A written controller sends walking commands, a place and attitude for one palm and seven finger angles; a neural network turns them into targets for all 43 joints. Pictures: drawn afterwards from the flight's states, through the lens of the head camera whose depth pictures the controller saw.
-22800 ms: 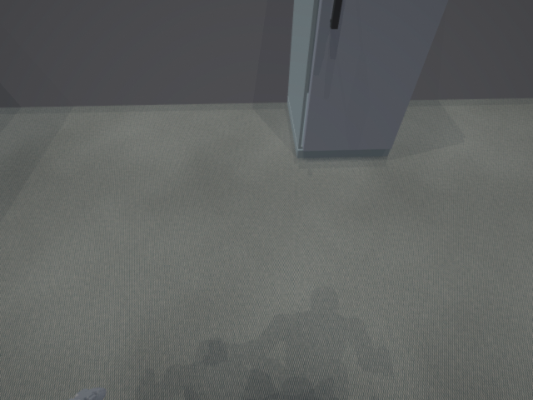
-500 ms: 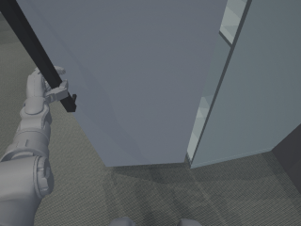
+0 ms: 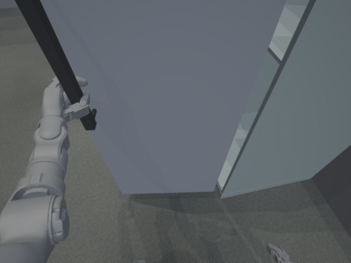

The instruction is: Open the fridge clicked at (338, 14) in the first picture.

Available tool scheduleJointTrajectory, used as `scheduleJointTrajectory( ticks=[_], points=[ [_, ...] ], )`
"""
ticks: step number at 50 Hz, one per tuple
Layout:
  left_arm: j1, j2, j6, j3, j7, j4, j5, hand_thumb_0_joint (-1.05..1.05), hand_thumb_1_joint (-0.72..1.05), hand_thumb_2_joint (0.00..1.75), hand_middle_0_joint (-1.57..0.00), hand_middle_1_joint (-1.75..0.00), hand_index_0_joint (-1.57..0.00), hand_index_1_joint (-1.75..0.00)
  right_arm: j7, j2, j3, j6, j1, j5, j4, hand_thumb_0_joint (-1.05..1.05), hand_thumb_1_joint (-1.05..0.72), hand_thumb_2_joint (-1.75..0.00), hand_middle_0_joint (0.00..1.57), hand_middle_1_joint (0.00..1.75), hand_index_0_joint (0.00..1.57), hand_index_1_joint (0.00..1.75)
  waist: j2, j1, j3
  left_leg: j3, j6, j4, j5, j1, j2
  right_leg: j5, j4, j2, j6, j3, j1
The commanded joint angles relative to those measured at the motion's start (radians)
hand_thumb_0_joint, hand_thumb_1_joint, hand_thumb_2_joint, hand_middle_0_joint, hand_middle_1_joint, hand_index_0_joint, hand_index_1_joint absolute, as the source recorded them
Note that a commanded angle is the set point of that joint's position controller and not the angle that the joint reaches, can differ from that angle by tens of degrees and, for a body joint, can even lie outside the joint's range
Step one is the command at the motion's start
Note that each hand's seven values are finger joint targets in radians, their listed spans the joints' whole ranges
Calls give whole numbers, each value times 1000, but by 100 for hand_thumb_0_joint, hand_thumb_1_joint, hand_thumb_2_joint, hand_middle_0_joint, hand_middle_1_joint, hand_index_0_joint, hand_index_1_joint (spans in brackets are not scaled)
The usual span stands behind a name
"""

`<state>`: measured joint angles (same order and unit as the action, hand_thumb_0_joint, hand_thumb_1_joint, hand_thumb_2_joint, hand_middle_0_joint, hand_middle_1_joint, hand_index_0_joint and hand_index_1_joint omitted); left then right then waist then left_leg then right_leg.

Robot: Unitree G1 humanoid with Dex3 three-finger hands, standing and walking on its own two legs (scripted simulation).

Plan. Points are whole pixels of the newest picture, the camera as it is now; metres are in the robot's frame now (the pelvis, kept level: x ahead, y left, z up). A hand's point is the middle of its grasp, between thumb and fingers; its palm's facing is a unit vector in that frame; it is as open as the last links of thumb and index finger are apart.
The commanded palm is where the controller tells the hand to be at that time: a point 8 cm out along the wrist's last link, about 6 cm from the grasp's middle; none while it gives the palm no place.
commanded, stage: loosen the grip on the handle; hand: left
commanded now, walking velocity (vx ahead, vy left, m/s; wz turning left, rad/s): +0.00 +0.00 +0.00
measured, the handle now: (68, 69) +0.49 +0.24 +0.18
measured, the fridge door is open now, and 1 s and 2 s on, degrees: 79 80 80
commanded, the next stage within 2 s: slip the hand off the handle in 0.66 s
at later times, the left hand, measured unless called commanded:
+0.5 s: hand (78, 111) +0.44 +0.23 +0.10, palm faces +0.20 -0.96 -0.21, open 12.7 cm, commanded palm +0.40 +0.28 +0.11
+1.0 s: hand (60, 109) +0.45 +0.28 +0.10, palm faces +0.24 -0.95 -0.20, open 14.3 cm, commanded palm +0.41 +0.32 +0.11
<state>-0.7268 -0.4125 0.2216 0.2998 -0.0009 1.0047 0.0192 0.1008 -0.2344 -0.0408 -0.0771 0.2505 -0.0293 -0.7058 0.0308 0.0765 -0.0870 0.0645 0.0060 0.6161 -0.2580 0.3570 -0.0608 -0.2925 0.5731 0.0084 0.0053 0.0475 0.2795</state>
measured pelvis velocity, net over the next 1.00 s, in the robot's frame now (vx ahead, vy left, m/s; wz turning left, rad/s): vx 0.02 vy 0.00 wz -0.01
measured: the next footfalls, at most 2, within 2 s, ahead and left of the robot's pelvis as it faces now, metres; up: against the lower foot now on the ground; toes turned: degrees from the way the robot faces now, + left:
none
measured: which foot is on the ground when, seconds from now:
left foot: down 0.00-1.00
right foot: down 0.00-1.00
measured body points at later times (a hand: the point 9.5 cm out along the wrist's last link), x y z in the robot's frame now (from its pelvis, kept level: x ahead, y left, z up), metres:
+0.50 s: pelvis -0.02 +0.00 +0.00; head +0.02 +0.02 +0.44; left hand +0.42 +0.28 +0.11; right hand +0.03 -0.29 -0.10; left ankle +0.04 +0.11 -0.73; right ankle +0.01 -0.12 -0.73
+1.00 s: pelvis +0.02 +0.00 -0.01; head +0.07 +0.01 +0.44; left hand +0.43 +0.33 +0.11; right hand +0.10 -0.27 -0.12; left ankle +0.04 +0.11 -0.73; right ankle +0.01 -0.12 -0.73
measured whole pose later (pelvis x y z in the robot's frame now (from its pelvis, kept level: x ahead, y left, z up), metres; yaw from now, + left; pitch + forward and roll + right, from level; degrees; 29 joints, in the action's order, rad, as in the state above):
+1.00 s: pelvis +0.02 +0.00 -0.01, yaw +0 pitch +9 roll -1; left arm -0.61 -0.51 0.17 0.40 -0.14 0.89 -0.02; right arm 0.05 -0.26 0.00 -0.08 0.35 -0.02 -0.66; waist 0.01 0.05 0.07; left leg 0.05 -0.01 0.68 -0.30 0.53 -0.05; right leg -0.34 0.65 0.01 0.00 0.04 0.46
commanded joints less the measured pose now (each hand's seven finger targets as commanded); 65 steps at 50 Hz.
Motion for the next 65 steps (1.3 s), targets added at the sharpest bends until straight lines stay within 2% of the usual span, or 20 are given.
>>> scheduleJointTrajectory(
  ticks=[1,3,4,5,6,7,8,11,16,19,23,24,26,32,37,38,45,49,56,65],
  points=[
    [-321,-377,16,84,56,-126,-16,0,90,90,-45,-140,-45,-140,36,-191,62,-25,39,1,77,0,-90,-90,20,30,20,30,-81,-60,336,-76,-7,-106,216,-139,-51,303,-96,147,-21,-105,-119],
    [-324,-359,28,77,54,-120,-17,0,90,90,-45,-140,-45,-140,34,-195,61,-24,25,4,78,0,-90,-90,20,30,20,30,-10,-66,333,-149,-42,-143,295,-155,-116,197,-55,72,15,-51,-81],
    [-908,-681,69,254,16,-359,89,0,90,90,-45,-140,-45,-140,-11,-194,154,-63,95,19,116,0,-90,-90,20,30,20,30,-143,-89,362,-23,-65,-52,260,-166,-66,289,-146,82,2,-133,-117],
    [-970,-814,-5,432,-27,-299,95,0,78,84,-45,-140,-45,-140,-39,-277,193,-101,72,79,24,0,-90,-90,20,30,20,30,50,-42,673,-8,-33,-120,492,-93,47,652,84,-11,-86,-23,-213],
    [-590,-361,-58,92,-74,-78,97,0,66,78,-45,-140,-45,-140,-45,-203,155,-102,140,52,93,0,-90,-90,20,30,20,30,-115,-7,642,-6,-18,-73,648,-198,40,536,18,-9,-32,6,-22],
    [-422,-307,-50,168,-91,-3,73,0,54,73,-45,-140,-45,-140,-66,-198,149,-100,177,52,56,0,-90,-90,20,30,20,30,-107,-22,532,-27,-23,-51,596,-223,30,467,-27,-22,-13,12,70],
    [-385,-362,-7,207,-74,-151,35,0,42,67,-45,-140,-45,-140,-76,-216,140,-83,143,54,78,0,-90,-90,20,30,20,30,-50,-57,501,-33,-21,-60,516,-236,19,398,-35,-16,-17,3,65],
    [-315,-237,35,63,-49,-267,58,0,5,49,-45,-140,-45,-140,-98,-190,133,-51,118,42,126,0,-90,-90,20,30,20,30,66,-41,459,-18,-31,-69,343,-205,21,261,-44,-21,-32,-2,103],
    [-359,-319,-21,66,-30,-250,33,0,-55,20,-42,-137,-42,-137,-78,-215,114,-31,92,-2,155,0,-90,-90,20,30,20,30,15,-25,355,-26,-45,-127,-93,-55,34,-43,-92,-9,-29,-24,140],
    [-411,-279,-30,19,-14,-279,23,0,-55,20,-38,-132,-38,-132,-69,-212,107,-46,89,-8,150,0,-90,-90,20,30,20,30,38,-11,330,-44,-43,-142,-212,-50,40,-109,-99,-12,-28,-27,186],
    [-459,-265,7,11,0,-318,-1,0,-55,20,-33,-125,-33,-125,-58,-210,106,-68,108,4,124,0,-90,-90,20,30,20,30,14,0,384,-58,-43,-119,-177,-68,40,-88,-84,-20,-25,-29,180],
    [-420,-407,19,121,3,-254,14,0,-55,20,-32,-123,-32,-123,-51,-226,107,-65,128,10,106,0,-90,-90,20,30,20,30,-20,-17,381,-59,-46,-106,-152,-34,40,-80,-75,-20,-25,-31,167],
    [-452,-361,53,69,-10,-329,9,0,-55,20,-29,-120,-29,-120,-51,-212,98,-64,117,14,119,0,-90,-90,20,30,20,30,52,-13,421,-49,-47,-85,-95,-59,46,-44,-61,-22,-24,-35,163],
    [-429,-271,53,14,-57,-308,-30,0,-55,20,-25,-115,-25,-115,-51,-206,99,-73,151,12,91,0,-90,-90,20,30,20,30,35,11,427,-67,-44,-43,46,-105,36,77,-39,-32,-23,-17,190],
    [-346,-256,22,33,-61,-326,-37,0,-55,20,-25,-115,-25,-115,-57,-198,103,-70,167,12,95,0,-90,-90,20,30,20,30,28,-13,465,-68,-41,-12,174,-129,39,176,-13,-34,-24,-8,175],
    [-297,-422,16,169,-56,-239,-26,0,-55,20,-25,-115,-25,-115,-48,-214,102,-57,179,15,81,0,-90,-90,20,30,20,30,-45,-33,414,-64,-45,-9,151,-47,39,177,-13,-32,-20,-14,150],
    [-257,-412,20,166,-116,-334,-45,0,-55,20,-25,-115,-25,-115,-44,-196,99,-38,172,11,131,0,-90,-90,20,30,20,30,20,-52,493,-43,-50,20,276,-67,52,305,16,-33,-21,-22,95],
    [-258,-399,17,141,-153,-361,-49,0,-55,20,-25,-115,-25,-115,-43,-198,103,-27,179,7,131,0,-90,-90,20,30,20,30,36,-29,489,-44,-48,31,301,-83,47,323,19,-35,-14,-21,126],
    [-292,-538,35,228,-216,-344,-61,0,-55,20,-25,-115,-25,-115,-26,-212,106,-21,200,8,117,0,-90,-90,20,30,20,30,64,-29,523,-47,-52,52,299,-70,52,335,26,-35,-15,-31,121],
    [-294,-527,53,195,-282,-287,-80,0,-55,20,-25,-115,-25,-115,-20,-218,103,-15,216,5,127,0,-90,-90,20,30,20,30,113,-15,504,-68,-47,71,297,-83,47,264,37,-48,-23,-12,206]
  ],
)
